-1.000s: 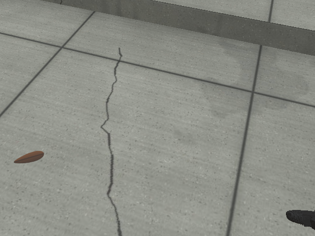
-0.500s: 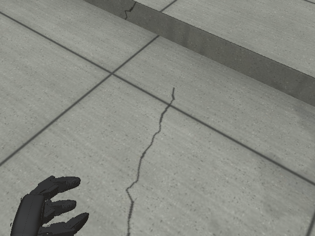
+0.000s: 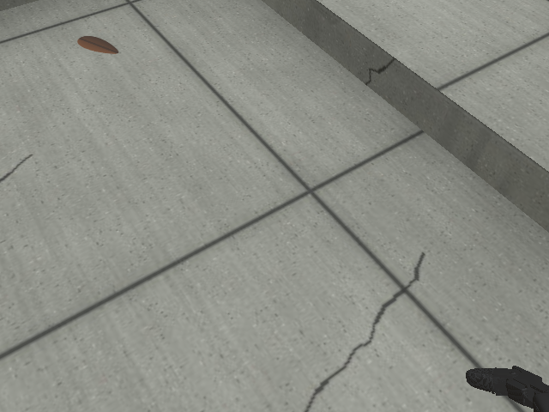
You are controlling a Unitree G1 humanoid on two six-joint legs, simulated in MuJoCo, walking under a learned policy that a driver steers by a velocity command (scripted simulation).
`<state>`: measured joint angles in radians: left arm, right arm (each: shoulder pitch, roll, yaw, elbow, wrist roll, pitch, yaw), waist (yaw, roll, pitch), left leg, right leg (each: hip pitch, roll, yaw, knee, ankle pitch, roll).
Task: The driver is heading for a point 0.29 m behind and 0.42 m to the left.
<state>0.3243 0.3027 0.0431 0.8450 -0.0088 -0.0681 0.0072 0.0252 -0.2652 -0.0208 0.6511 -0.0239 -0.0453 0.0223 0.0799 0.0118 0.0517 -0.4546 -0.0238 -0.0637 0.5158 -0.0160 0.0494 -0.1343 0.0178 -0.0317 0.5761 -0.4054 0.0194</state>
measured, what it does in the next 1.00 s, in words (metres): steps to the left, turning left: right foot, then left foot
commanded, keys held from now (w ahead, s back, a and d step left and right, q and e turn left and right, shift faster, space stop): q+shift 0.58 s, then w+q+shift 0.42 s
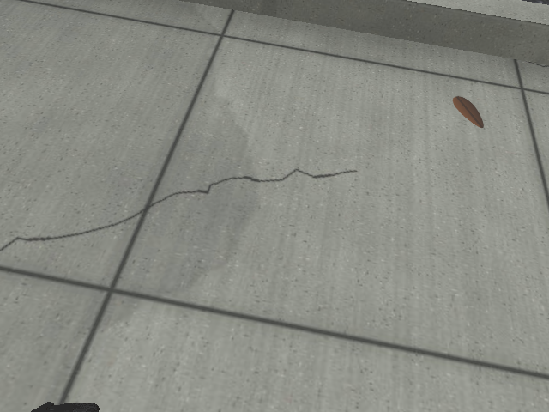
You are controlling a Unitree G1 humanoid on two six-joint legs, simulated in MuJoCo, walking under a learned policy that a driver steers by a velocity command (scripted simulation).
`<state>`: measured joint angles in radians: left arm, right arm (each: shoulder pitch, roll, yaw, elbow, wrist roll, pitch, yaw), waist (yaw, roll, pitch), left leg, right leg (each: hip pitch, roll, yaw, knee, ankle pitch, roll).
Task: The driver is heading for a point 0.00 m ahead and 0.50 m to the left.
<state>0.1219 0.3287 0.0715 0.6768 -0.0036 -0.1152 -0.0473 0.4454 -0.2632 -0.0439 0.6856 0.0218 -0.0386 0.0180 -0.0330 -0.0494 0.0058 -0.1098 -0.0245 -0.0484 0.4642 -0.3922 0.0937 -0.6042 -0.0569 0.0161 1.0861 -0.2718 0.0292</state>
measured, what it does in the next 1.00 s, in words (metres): walks ahead, turning left: right foot, then left foot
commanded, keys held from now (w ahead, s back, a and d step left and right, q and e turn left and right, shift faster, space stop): w+q+shift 0.46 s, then q+shift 0.52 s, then w+q+shift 0.02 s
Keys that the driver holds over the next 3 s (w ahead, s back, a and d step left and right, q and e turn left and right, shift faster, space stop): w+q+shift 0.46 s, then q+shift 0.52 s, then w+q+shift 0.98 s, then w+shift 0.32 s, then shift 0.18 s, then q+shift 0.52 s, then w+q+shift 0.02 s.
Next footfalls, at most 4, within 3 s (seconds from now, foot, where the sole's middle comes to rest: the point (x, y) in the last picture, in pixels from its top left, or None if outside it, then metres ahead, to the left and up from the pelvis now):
0.24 right None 0.42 -0.10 -0.78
0.66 left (124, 353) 0.63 0.31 -0.78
1.16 right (133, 270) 0.87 0.33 -0.78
1.68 left None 0.68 0.76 -0.78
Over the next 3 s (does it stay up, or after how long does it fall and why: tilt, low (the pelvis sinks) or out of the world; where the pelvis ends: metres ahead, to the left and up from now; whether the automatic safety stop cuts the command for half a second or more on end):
stays up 0.43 1.45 -0.01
